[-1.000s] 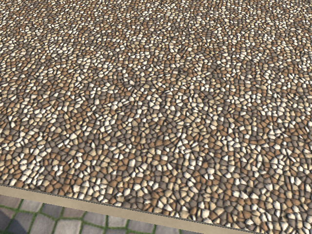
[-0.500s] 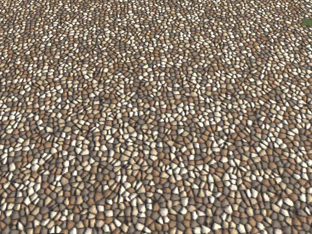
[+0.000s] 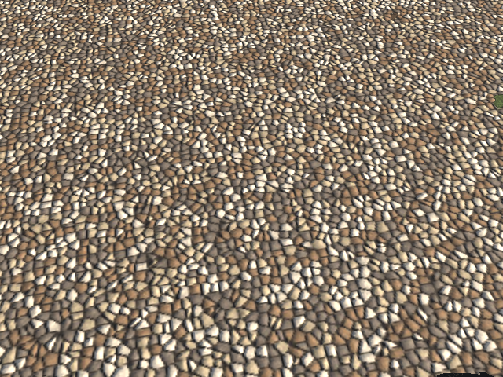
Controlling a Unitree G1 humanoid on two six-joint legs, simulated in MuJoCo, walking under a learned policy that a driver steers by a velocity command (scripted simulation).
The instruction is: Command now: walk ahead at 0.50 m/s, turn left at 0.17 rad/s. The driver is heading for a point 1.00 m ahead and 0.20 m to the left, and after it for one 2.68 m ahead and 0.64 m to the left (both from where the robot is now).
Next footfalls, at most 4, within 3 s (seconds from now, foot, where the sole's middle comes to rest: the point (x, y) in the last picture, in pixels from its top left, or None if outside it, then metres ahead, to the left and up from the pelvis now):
0.48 right None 0.48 -0.03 -0.78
0.96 left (171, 326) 0.60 0.31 -0.78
1.48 right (243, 227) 0.94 0.13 -0.78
1.96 left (183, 198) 1.05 0.35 -0.78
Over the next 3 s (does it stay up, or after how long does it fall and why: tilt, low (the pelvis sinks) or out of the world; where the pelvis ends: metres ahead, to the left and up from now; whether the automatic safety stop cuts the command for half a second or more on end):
stays up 0.96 0.23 0.00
